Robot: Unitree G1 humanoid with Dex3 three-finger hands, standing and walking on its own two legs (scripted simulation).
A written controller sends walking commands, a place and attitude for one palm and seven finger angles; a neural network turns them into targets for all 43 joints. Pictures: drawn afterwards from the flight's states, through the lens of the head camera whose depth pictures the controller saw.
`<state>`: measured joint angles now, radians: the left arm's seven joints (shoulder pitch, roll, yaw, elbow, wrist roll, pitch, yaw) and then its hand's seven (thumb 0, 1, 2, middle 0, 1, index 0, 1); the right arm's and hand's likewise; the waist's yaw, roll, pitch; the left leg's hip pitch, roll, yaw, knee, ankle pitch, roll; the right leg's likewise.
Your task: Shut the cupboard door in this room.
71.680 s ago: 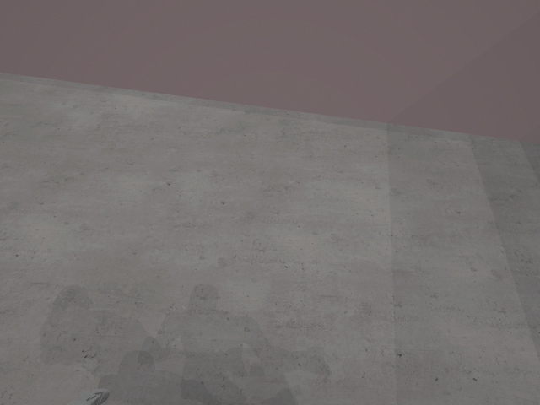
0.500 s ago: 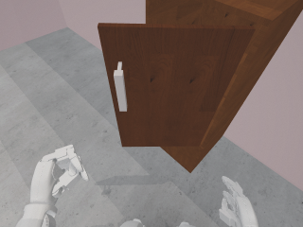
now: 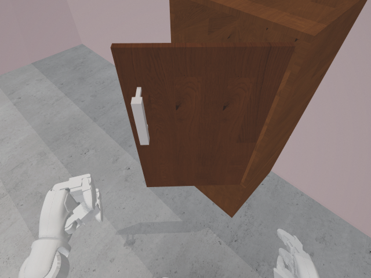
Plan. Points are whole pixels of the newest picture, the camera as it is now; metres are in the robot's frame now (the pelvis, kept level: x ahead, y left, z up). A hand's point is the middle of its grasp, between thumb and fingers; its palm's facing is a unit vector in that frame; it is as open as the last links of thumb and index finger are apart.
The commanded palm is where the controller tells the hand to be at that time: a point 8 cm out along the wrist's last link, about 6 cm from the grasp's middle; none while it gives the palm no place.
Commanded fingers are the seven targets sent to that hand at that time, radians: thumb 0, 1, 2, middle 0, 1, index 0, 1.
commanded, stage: raise the hand and make a fist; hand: left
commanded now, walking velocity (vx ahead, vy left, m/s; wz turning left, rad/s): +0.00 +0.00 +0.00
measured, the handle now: (142, 117) +0.47 +0.15 +0.08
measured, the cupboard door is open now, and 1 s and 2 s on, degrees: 46 46 46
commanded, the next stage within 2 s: bring the fist close to the handle in 0.18 s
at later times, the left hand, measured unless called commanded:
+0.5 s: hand (112, 196) +0.25 +0.16 +0.08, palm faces +0.10 -0.99 -0.03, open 3.1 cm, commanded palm +0.23 +0.21 +0.08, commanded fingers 0.00 0.90 0.90 -1.30 -1.50 -1.30 -1.50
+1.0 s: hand (139, 165) +0.32 +0.13 +0.08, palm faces +0.06 -1.00 -0.01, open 3.1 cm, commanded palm +0.31 +0.18 +0.08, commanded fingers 0.00 0.90 0.90 -1.30 -1.50 -1.30 -1.50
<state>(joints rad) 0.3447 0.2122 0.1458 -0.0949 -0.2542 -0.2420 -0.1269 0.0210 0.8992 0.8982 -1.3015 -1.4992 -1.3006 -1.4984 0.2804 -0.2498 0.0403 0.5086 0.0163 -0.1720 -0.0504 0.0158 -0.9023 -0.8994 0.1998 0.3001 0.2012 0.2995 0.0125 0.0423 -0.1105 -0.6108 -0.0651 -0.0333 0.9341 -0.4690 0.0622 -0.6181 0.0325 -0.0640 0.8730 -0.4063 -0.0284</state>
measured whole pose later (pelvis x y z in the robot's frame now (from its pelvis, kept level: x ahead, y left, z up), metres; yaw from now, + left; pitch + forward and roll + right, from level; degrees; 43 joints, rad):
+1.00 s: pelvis +0.00 -0.01 +0.00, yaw +0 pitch +9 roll -1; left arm -0.08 0.14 0.05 0.23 -0.16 -0.24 0.02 0.02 0.90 0.90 -1.30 -1.50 -1.30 -1.50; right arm 0.25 -0.24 0.03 0.56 0.01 -0.11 -0.03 0.01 -0.90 -0.90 0.20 0.30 0.20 0.30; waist 0.00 0.04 -0.10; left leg -0.62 -0.06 -0.02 0.92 -0.45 0.05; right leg -0.64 0.03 -0.05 0.88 -0.40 -0.04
